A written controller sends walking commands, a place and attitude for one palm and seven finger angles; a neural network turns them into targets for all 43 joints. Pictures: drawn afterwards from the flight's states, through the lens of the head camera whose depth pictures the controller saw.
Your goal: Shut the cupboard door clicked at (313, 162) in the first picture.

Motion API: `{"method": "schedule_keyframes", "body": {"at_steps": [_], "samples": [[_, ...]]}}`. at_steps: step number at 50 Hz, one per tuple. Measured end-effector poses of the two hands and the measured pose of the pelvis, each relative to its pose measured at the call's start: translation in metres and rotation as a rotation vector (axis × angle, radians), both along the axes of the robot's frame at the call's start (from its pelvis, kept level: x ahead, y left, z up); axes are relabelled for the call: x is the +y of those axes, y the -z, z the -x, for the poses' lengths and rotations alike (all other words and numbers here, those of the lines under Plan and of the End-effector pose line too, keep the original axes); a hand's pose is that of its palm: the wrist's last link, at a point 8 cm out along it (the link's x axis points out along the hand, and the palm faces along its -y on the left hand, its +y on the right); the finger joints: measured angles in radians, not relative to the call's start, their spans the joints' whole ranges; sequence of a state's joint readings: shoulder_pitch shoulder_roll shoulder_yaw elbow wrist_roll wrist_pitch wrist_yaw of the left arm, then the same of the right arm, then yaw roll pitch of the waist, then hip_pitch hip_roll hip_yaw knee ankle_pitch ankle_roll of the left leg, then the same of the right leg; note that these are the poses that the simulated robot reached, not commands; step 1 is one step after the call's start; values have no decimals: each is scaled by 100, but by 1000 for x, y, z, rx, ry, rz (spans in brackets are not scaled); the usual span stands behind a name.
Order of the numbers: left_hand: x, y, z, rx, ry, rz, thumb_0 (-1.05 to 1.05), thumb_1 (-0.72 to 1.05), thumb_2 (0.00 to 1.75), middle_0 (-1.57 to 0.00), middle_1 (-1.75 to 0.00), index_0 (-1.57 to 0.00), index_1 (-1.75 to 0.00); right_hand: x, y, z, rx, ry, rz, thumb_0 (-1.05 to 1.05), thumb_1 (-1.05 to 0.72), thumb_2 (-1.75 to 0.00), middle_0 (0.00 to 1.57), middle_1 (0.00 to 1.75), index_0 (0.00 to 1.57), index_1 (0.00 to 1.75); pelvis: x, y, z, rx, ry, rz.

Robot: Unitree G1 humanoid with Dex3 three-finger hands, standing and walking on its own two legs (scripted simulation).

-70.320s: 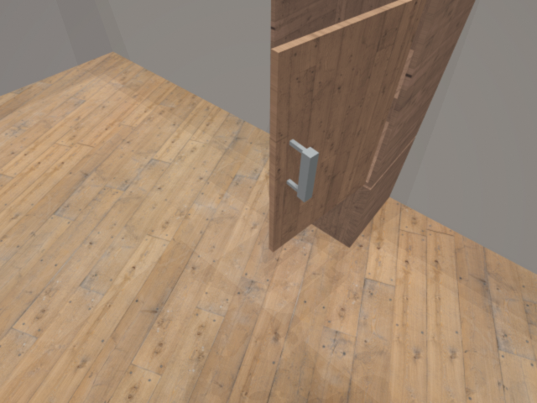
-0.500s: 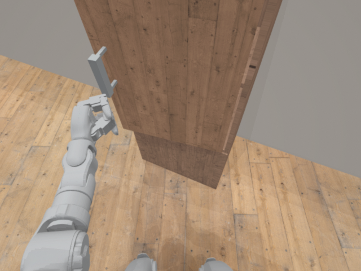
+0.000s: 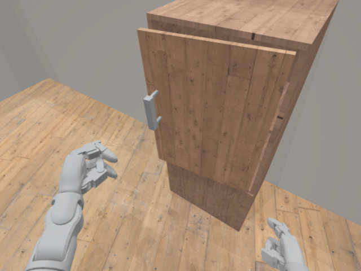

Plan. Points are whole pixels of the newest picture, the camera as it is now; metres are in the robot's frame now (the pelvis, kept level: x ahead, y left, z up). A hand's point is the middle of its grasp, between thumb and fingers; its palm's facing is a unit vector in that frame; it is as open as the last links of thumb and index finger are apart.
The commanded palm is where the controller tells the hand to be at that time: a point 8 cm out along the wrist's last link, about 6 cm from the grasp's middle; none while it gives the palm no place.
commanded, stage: draw the hand back to the body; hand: left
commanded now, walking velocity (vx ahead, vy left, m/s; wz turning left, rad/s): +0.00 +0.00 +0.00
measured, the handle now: (154, 110) +0.64 +0.15 -0.01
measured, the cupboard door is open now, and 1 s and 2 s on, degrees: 8 8 8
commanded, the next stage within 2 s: step back with the hand held close in 0.82 s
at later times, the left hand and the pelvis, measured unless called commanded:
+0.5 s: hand (29, 189) +0.20 +0.26 +0.17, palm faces +0.45 -0.78 -0.44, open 6.6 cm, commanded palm +0.16 +0.30 +0.18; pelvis +0.02 +0.00 +0.01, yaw +0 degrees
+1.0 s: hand (31, 193) +0.20 +0.26 +0.17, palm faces +0.45 -0.80 -0.40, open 7.4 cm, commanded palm +0.15 +0.29 +0.18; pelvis +0.01 -0.01 +0.01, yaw +0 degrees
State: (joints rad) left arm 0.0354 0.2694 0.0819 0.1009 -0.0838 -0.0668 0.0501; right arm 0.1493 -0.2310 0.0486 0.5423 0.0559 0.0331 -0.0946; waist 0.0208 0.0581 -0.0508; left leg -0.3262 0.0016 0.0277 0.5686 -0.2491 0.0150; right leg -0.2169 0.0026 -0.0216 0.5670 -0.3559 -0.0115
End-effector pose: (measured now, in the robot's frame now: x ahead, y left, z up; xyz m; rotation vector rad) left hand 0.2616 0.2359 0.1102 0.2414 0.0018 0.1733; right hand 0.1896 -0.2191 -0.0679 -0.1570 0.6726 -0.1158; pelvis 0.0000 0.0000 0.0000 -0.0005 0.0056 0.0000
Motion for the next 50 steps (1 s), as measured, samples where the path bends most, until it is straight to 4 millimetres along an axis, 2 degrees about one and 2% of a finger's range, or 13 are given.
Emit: {"method": "schedule_keyframes", "body": {"at_steps": [5, 11, 26, 35, 41, 50], "samples": [[16, -18, 22, -24, -70, -34, 2, 90, 90, -90, -107, -90, -106, 15, -8, -14, -27, -57, -12, 1, -91, -90, 20, 30, 20, 30, 2, -6, -6, -31, -4, -2], [32, -37, 45, -49, -133, -87, 2, 90, 90, -74, -89, -74, -88, 21, -4, -14, -6, -84, -23, 1, -91, -90, 20, 30, 20, 30, 2, -10, -12, -48, -3, -5], [63, -84, 106, -126, -282, -274, 2, 90, 90, -34, -45, -34, -44, -3, 8, -1, 26, -45, -5, 1, -91, -90, 20, 30, 20, 30, -3, -10, -19, -58, -3, -5], [56, -68, 106, -112, -294, -204, 1, 90, 90, -23, -33, -23, -33, -10, 2, -3, -5, -45, 21, 1, -91, -90, 20, 30, 20, 30, -7, -10, -13, -67, -8, -8], [51, -75, 105, -145, -254, -215, 2, 89, 90, -22, -31, -21, -31, -8, -5, -5, -43, -40, 13, 1, -91, -90, 20, 30, 20, 30, -9, -11, -12, -74, -1, -5], [58, -78, 108, -151, -264, -236, 1, 89, 90, -21, -30, -21, -30, -5, -2, 2, -20, -43, 6, 1, -91, -90, 20, 30, 20, 30, -7, -11, -7, -64, -6, 6]]}}
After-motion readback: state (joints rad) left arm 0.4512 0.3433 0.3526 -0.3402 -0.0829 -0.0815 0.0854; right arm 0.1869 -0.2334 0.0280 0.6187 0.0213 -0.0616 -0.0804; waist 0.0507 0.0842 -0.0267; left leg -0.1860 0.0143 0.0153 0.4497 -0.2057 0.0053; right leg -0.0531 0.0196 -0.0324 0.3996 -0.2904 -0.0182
